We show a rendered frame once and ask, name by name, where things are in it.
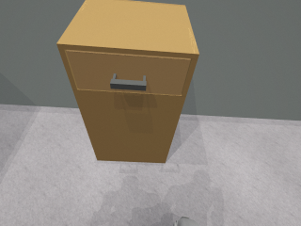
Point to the drawer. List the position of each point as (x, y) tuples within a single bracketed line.
[(94, 70)]

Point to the handle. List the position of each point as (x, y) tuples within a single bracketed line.
[(128, 84)]

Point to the cabinet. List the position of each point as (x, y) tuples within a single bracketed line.
[(129, 126)]

